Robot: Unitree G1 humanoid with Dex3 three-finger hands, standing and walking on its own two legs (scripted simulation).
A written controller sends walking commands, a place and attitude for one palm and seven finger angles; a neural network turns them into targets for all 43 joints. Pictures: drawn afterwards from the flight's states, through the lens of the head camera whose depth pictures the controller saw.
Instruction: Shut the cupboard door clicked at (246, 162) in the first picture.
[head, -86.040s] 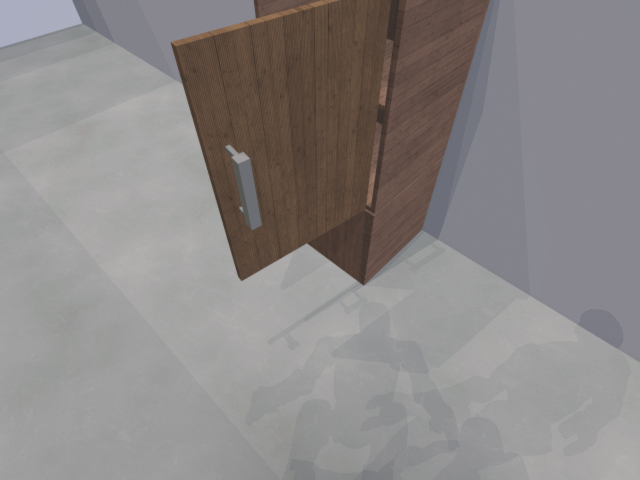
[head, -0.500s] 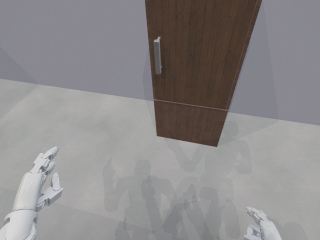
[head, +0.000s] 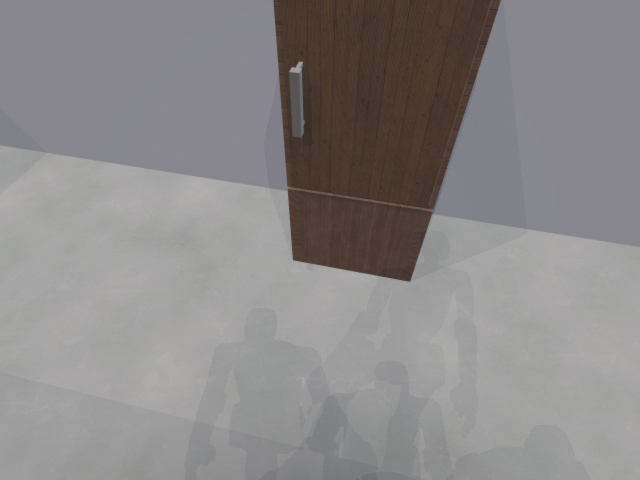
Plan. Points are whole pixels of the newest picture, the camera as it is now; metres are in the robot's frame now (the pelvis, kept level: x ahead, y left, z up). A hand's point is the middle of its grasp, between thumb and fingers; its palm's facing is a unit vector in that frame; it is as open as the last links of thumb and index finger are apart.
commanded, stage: let the arm hang, fingers relaxed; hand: left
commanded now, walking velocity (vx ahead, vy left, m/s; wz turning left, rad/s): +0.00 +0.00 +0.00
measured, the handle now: (299, 100) +0.96 +0.11 -0.03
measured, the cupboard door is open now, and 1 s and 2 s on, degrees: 0 0 0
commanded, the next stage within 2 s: look to check the result in 0.50 s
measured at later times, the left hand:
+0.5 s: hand out of the picture +0.04 +0.20 -0.17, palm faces +0.00 -0.97 -0.22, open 7.4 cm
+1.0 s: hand out of the picture +0.07 +0.23 -0.16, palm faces -0.01 -0.95 -0.30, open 7.4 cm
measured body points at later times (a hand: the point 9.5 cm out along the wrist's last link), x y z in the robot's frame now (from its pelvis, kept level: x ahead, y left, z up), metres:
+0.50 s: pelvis +0.01 +0.00 +0.00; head +0.01 +0.00 +0.45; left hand +0.04 +0.25 -0.15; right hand +0.03 -0.25 -0.15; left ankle +0.03 +0.11 -0.74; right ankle +0.02 -0.11 -0.74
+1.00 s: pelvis +0.02 +0.00 +0.00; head +0.03 -0.01 +0.45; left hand +0.07 +0.28 -0.14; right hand +0.08 -0.28 -0.14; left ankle +0.03 +0.11 -0.74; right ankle +0.02 -0.11 -0.74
